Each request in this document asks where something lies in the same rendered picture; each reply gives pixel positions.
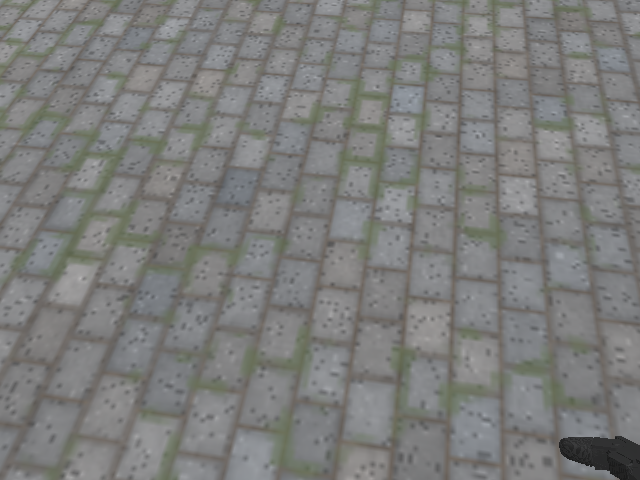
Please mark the robot right hand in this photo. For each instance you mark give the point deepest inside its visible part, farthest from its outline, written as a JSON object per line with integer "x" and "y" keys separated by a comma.
{"x": 620, "y": 456}

